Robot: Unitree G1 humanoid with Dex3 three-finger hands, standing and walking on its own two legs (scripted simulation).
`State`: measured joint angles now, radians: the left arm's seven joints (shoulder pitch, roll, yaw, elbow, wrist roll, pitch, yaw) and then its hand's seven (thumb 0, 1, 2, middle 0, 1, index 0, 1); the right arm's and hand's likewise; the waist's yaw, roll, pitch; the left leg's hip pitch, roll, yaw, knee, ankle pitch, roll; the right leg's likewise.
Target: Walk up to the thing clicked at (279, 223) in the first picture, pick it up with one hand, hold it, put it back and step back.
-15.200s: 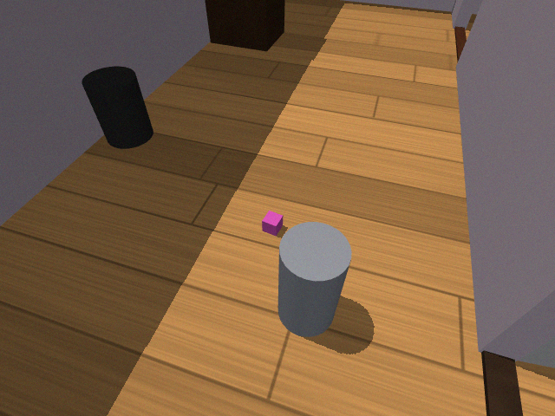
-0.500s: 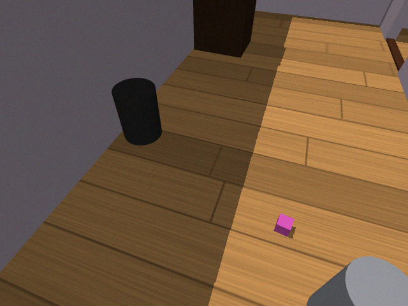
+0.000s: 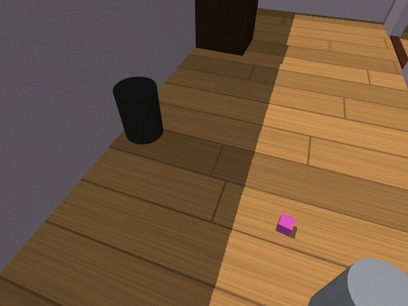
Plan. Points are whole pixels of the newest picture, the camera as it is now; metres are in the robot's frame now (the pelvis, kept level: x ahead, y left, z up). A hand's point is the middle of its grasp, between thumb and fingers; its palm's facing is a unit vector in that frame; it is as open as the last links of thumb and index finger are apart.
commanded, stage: stand
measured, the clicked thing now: (285, 224) +0.66 -0.44 -0.75
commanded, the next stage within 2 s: walk up in 0.76 s
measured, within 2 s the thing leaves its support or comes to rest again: neither
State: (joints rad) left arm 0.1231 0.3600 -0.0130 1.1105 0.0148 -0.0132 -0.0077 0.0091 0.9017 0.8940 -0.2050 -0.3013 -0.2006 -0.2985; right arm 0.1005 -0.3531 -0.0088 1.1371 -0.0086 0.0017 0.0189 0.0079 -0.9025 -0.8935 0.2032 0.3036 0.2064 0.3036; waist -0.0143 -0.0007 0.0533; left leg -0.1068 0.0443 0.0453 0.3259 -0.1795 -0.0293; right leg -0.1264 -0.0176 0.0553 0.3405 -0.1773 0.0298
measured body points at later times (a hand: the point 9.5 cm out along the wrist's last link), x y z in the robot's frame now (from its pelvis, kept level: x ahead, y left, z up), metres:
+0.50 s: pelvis +0.00 +0.00 +0.00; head +0.01 +0.00 +0.45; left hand +0.08 +0.30 -0.13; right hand +0.07 -0.30 -0.13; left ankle +0.00 +0.14 -0.75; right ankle +0.01 -0.14 -0.75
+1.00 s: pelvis +0.03 -0.03 -0.01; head +0.04 -0.04 +0.44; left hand +0.11 +0.30 -0.12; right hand +0.07 -0.35 -0.14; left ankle +0.00 +0.13 -0.75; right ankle +0.07 -0.14 -0.75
